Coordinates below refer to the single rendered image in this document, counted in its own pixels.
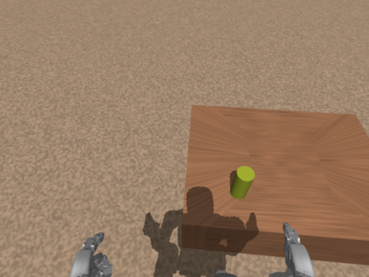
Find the right robot hand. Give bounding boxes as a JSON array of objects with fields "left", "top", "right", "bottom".
[{"left": 269, "top": 222, "right": 315, "bottom": 277}]

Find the left robot hand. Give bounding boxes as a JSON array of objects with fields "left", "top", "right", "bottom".
[{"left": 70, "top": 233, "right": 112, "bottom": 277}]

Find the can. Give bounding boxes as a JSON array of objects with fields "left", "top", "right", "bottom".
[{"left": 230, "top": 166, "right": 255, "bottom": 200}]

